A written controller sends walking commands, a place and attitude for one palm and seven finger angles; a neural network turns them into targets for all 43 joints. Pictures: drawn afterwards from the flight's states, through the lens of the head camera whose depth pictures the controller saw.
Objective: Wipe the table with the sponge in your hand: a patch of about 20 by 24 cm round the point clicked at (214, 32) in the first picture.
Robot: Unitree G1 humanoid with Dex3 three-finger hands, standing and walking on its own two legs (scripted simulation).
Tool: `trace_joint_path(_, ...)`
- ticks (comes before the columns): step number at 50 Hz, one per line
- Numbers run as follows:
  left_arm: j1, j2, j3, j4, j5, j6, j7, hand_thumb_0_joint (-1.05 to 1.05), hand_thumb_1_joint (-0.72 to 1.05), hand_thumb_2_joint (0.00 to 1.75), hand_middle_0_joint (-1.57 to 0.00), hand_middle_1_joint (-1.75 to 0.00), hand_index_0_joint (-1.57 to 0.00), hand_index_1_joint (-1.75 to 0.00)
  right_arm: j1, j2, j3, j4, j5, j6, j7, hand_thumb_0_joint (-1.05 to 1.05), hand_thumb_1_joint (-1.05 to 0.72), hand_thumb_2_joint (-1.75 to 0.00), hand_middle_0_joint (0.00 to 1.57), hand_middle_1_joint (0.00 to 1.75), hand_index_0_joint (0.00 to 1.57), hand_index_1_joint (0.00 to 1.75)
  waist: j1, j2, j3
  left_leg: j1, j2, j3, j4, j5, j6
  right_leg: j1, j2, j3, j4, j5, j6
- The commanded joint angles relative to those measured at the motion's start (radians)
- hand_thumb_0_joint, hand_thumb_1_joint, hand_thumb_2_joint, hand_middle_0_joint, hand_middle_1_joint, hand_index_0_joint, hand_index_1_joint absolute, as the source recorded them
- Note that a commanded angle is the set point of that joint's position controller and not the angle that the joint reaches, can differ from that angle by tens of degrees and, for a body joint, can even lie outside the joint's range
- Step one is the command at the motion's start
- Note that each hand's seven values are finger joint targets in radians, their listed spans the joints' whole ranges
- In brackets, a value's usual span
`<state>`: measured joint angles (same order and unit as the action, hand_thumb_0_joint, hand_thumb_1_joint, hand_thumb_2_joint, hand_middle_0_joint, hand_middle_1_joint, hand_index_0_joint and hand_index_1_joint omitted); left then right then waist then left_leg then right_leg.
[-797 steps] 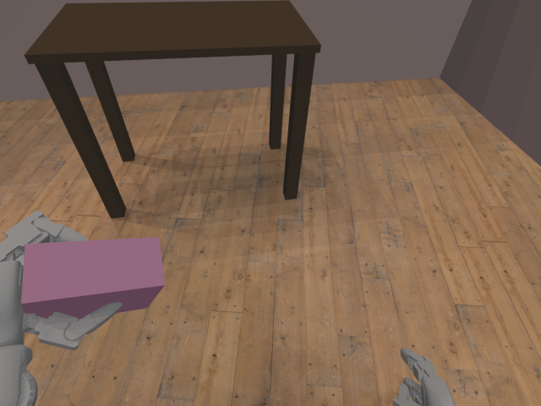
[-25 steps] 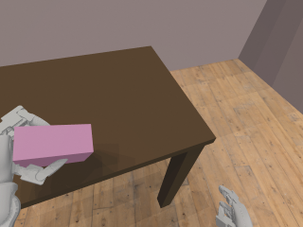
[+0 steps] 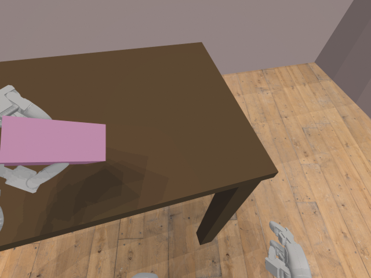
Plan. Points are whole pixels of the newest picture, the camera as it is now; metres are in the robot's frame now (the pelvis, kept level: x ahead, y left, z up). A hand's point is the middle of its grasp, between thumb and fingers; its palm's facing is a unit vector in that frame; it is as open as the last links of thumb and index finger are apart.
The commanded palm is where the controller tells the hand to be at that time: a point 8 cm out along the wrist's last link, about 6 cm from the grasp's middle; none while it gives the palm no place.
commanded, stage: come to a stop and stand still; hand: left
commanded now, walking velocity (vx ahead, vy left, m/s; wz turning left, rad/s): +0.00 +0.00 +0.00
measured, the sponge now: (68, 145) +0.27 +0.24 +0.16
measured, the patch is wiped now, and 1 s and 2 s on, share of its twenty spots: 0.00 0.00 0.00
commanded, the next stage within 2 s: look again from close up in 0.76 s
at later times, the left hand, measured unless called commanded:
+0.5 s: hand (54, 163) +0.23 +0.24 +0.17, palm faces +0.39 -0.85 -0.36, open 9.7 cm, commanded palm +0.17 +0.27 +0.18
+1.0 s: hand (47, 162) +0.24 +0.26 +0.16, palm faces +0.37 -0.86 -0.35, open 9.7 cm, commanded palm +0.17 +0.29 +0.18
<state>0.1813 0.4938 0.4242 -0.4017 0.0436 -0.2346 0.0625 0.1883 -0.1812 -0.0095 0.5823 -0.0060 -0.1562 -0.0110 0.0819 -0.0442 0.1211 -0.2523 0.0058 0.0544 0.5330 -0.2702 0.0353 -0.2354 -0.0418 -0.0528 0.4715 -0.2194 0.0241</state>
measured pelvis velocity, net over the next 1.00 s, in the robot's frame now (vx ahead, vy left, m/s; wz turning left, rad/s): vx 0.01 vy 0.01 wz -0.03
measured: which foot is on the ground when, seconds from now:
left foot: down 0.00-1.00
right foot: down 0.00-1.00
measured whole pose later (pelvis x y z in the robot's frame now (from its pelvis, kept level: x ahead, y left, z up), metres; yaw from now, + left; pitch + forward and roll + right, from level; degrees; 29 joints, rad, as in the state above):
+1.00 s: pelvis +0.01 +0.01 +0.00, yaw -2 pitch -1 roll -1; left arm 0.39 0.36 0.35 -0.46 -0.02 -0.19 0.11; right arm 0.18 -0.18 0.02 0.58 0.01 -0.12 -0.01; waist 0.04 -0.04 0.08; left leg -0.20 0.00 0.08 0.49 -0.27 0.05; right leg -0.19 -0.05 -0.02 0.41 -0.19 0.05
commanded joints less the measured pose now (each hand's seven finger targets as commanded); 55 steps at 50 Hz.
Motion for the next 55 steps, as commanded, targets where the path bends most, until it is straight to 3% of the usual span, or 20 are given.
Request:
trace_joint_path(1, -0.015, 0.048, 0.033, -0.121, -0.075, -0.064, -0.002, 0.0, 0.1, 1.3, -1.2, -1.6, -1.2, -1.6, -0.007, -0.15, -0.064, -0.141, 0.02, -0.048, 0.036, 0.0, -0.9, -0.9, 0.2, 0.3, 0.2, 0.3, -0.038, 0.265, -0.339, 0.176, 0.106, -0.074, -0.067, 0.458, -0.01, 0.043, -0.018, 0.071, 0.064, 0.194, -0.064)
trace_joint_path(3, 0.212, -0.065, -0.048, -0.163, -0.097, -0.046, -0.005, 0.0, 0.1, 1.3, -1.2, -1.6, -1.2, -1.6, -0.029, -0.133, -0.053, -0.155, 0.038, -0.041, 0.066, 0.0, -0.9, -0.9, 0.2, 0.3, 0.2, 0.3, -0.032, 0.169, -0.322, 0.118, 0.102, -0.059, -0.089, 0.388, -0.004, 0.1, -0.014, 0.061, 0.047, 0.238, -0.051)
trace_joint_path(5, 0.248, 0.009, 0.001, -0.224, -0.091, -0.028, 0.01, 0.0, 0.1, 1.3, -1.2, -1.6, -1.2, -1.6, -0.045, -0.15, -0.049, -0.17, 0.034, -0.023, 0.064, 0.0, -0.9, -0.9, 0.2, 0.3, 0.2, 0.3, -0.035, 0.015, -0.268, 0.033, 0.097, -0.046, -0.102, 0.272, -0.016, 0.134, -0.018, 0.055, 0.0, 0.224, -0.041)
trace_joint_path(7, 0.234, 0.07, 0.07, -0.213, -0.096, -0.02, 0.028, 0.0, 0.1, 1.3, -1.2, -1.6, -1.2, -1.6, -0.067, -0.146, -0.041, -0.175, 0.03, -0.016, 0.036, 0.0, -0.9, -0.9, 0.2, 0.3, 0.2, 0.3, -0.039, -0.084, -0.218, 0.007, 0.071, -0.036, -0.111, 0.103, -0.024, 0.096, -0.031, 0.083, -0.068, 0.131, -0.04)
trace_joint_path(8, 0.224, 0.142, 0.147, -0.222, -0.092, -0.02, 0.049, 0.0, 0.1, 1.3, -1.2, -1.6, -1.2, -1.6, -0.079, -0.148, -0.037, -0.167, 0.029, -0.006, 0.019, 0.0, -0.9, -0.9, 0.2, 0.3, 0.2, 0.3, -0.043, -0.071, -0.222, 0.028, 0.065, -0.028, -0.119, 0.077, -0.023, 0.079, -0.029, 0.087, -0.075, 0.093, -0.042)
trace_joint_path(9, 0.212, 0.098, 0.123, -0.217, -0.099, -0.026, 0.047, 0.0, 0.1, 1.3, -1.2, -1.6, -1.2, -1.6, -0.073, -0.138, -0.033, -0.176, 0.024, -0.001, 0.006, 0.0, -0.9, -0.9, 0.2, 0.3, 0.2, 0.3, -0.05, -0.07, -0.223, 0.02, 0.061, -0.037, -0.122, 0.062, -0.018, 0.079, -0.037, 0.082, -0.081, 0.064, -0.045)
trace_joint_path(12, 0.115, 0.118, 0.126, -0.275, -0.1, -0.044, 0.051, 0.0, 0.1, 1.3, -1.2, -1.6, -1.2, -1.6, -0.09, -0.137, -0.028, -0.183, 0.02, -0.011, -0.019, 0.0, -0.9, -0.9, 0.2, 0.3, 0.2, 0.3, -0.057, 0.084, -0.188, 0.002, 0.052, -0.04, -0.137, -0.013, -0.006, 0.062, -0.034, 0.111, -0.102, 0.006, -0.05)
trace_joint_path(13, 0.087, 0.165, 0.155, -0.306, -0.092, -0.048, 0.058, 0.0, 0.1, 1.3, -1.2, -1.6, -1.2, -1.6, -0.097, -0.139, -0.027, -0.176, 0.02, -0.013, -0.025, 0.0, -0.9, -0.9, 0.2, 0.3, 0.2, 0.3, -0.056, 0.112, -0.199, 0.013, 0.054, -0.039, -0.137, -0.02, -0.003, 0.066, -0.029, 0.112, -0.099, 0.009, -0.049)
trace_joint_path(14, 0.081, 0.104, 0.107, -0.298, -0.096, -0.051, 0.055, 0.0, 0.1, 1.3, -1.2, -1.6, -1.2, -1.6, -0.086, -0.134, -0.027, -0.176, 0.019, -0.017, -0.028, 0.0, -0.9, -0.9, 0.2, 0.3, 0.2, 0.3, -0.06, 0.112, -0.202, 0.004, 0.051, -0.045, -0.139, -0.033, -0.002, 0.081, -0.034, 0.104, -0.101, -0.005, -0.051)
trace_joint_path(15, 0.078, 0.103, 0.099, -0.299, -0.094, -0.05, 0.054, 0.0, 0.1, 1.3, -1.2, -1.6, -1.2, -1.6, -0.083, -0.138, -0.028, -0.174, 0.019, -0.026, -0.029, 0.0, -0.9, -0.9, 0.2, 0.3, 0.2, 0.3, -0.057, 0.124, -0.199, 0.012, 0.047, -0.038, -0.134, -0.037, -0.001, 0.075, -0.031, 0.117, -0.113, -0.006, -0.053)
trace_joint_path(19, 0.1, 0.031, 0.031, -0.281, -0.084, -0.054, 0.054, 0.0, 0.1, 1.3, -1.2, -1.6, -1.2, -1.6, -0.066, -0.143, -0.032, -0.144, 0.014, -0.051, -0.024, 0.0, -0.9, -0.9, 0.2, 0.3, 0.2, 0.3, -0.058, 0.099, -0.213, 0.065, 0.043, -0.037, -0.125, 0.012, -0.005, 0.059, -0.029, 0.115, -0.127, 0.01, -0.056)
trace_joint_path(24, 0.171, -0.001, 0.014, -0.187, -0.078, -0.043, 0.055, 0.0, 0.1, 1.3, -1.2, -1.6, -1.2, -1.6, -0.059, -0.147, -0.034, -0.132, 0.013, -0.045, -0.018, 0.0, -0.9, -0.9, 0.2, 0.3, 0.2, 0.3, -0.056, 0.044, -0.195, 0.038, 0.06, -0.05, -0.151, 0.067, -0.007, 0.083, -0.015, 0.078, -0.107, 0.082, -0.042)
trace_joint_path(28, 0.163, 0.041, 0.047, -0.208, -0.078, -0.04, 0.055, 0.0, 0.1, 1.3, -1.2, -1.6, -1.2, -1.6, -0.082, -0.147, -0.033, -0.142, 0.018, -0.036, -0.017, 0.0, -0.9, -0.9, 0.2, 0.3, 0.2, 0.3, -0.057, 0.06, -0.18, 0.031, 0.058, -0.048, -0.155, 0.103, -0.009, 0.089, -0.012, 0.076, -0.104, 0.128, -0.039)
trace_joint_path(29, 0.158, 0.015, 0.025, -0.214, -0.083, -0.041, 0.051, 0.0, 0.1, 1.3, -1.2, -1.6, -1.2, -1.6, -0.073, -0.143, -0.032, -0.146, 0.016, -0.031, -0.017, 0.0, -0.9, -0.9, 0.2, 0.3, 0.2, 0.3, -0.06, 0.058, -0.186, 0.029, 0.062, -0.054, -0.155, 0.113, -0.008, 0.098, -0.014, 0.068, -0.097, 0.135, -0.04)
trace_joint_path(33, 0.132, 0.067, 0.064, -0.302, -0.079, -0.045, 0.057, 0.0, 0.1, 1.3, -1.2, -1.6, -1.2, -1.6, -0.091, -0.141, -0.03, -0.154, 0.018, -0.036, -0.017, 0.0, -0.9, -0.9, 0.2, 0.3, 0.2, 0.3, -0.056, 0.119, -0.221, 0.058, 0.067, -0.056, -0.155, 0.178, -0.008, 0.125, -0.007, 0.062, -0.067, 0.2, -0.036)
trace_joint_path(34, 0.141, 0.034, 0.039, -0.293, -0.085, -0.044, 0.055, 0.0, 0.1, 1.3, -1.2, -1.6, -1.2, -1.6, -0.078, -0.138, -0.028, -0.155, 0.015, -0.033, -0.017, 0.0, -0.9, -0.9, 0.2, 0.3, 0.2, 0.3, -0.057, 0.115, -0.227, 0.058, 0.071, -0.058, -0.151, 0.204, -0.007, 0.135, -0.009, 0.055, -0.064, 0.215, -0.036)
trace_joint_path(43, 0.15, 0.027, 0.031, -0.266, -0.078, -0.029, 0.058, 0.0, 0.1, 1.3, -1.2, -1.6, -1.2, -1.6, -0.086, -0.139, -0.029, -0.145, 0.02, -0.029, -0.012, 0.0, -0.9, -0.9, 0.2, 0.3, 0.2, 0.3, -0.058, 0.103, -0.213, 0.068, 0.079, -0.061, -0.158, 0.195, -0.014, 0.127, -0.011, 0.064, -0.072, 0.221, -0.035)
trace_joint_path(44, 0.141, -0.002, 0.002, -0.26, -0.081, -0.029, 0.055, 0.0, 0.1, 1.3, -1.2, -1.6, -1.2, -1.6, -0.07, -0.138, -0.028, -0.144, 0.016, -0.023, -0.011, 0.0, -0.9, -0.9, 0.2, 0.3, 0.2, 0.3, -0.06, 0.095, -0.214, 0.059, 0.082, -0.065, -0.163, 0.187, -0.014, 0.131, -0.011, 0.054, -0.072, 0.209, -0.035)
trace_joint_path(52, 0.142, 0.034, 0.029, -0.314, -0.079, -0.033, 0.059, 0.0, 0.1, 1.3, -1.2, -1.6, -1.2, -1.6, -0.076, -0.138, -0.034, -0.155, 0.019, -0.019, -0.013, 0.0, -0.9, -0.9, 0.2, 0.3, 0.2, 0.3, -0.058, 0.106, -0.225, 0.056, 0.091, -0.08, -0.165, 0.209, -0.015, 0.163, -0.022, 0.052, -0.062, 0.226, -0.037)
trace_joint_path(55, 0.153, 0.041, 0.037, -0.318, -0.078, -0.038, 0.062, 0.0, 0.1, 1.3, -1.2, -1.6, -1.2, -1.6, -0.075, -0.139, -0.033, -0.155, 0.018, -0.018, -0.014, 0.0, -0.9, -0.9, 0.2, 0.3, 0.2, 0.3, -0.057, 0.148, -0.219, 0.04, 0.096, -0.089, -0.182, 0.198, -0.016, 0.166, -0.013, 0.042, -0.055, 0.201, -0.036)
